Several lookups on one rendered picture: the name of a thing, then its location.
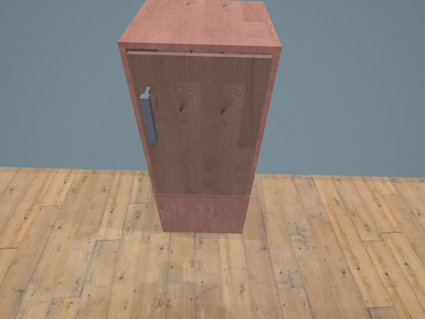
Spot cupboard door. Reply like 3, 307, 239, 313
126, 51, 273, 196

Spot handle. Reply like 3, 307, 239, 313
139, 87, 158, 143

